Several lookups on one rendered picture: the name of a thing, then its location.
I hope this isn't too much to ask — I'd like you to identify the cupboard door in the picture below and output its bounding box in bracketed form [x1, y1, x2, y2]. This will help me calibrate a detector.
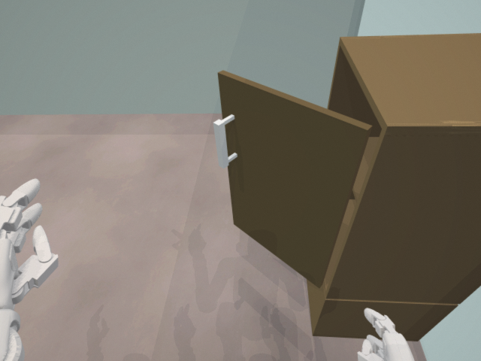
[218, 70, 372, 288]

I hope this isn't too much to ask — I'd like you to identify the left robot hand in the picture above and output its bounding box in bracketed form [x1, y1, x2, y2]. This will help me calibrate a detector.
[0, 178, 59, 311]

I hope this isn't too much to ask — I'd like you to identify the handle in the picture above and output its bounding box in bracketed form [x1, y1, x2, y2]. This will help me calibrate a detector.
[213, 114, 237, 168]

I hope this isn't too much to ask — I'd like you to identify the left robot forearm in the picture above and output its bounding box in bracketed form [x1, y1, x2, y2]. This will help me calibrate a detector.
[0, 309, 25, 361]

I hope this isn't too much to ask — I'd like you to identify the right robot hand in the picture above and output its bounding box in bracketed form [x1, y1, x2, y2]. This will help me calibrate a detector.
[358, 308, 415, 361]

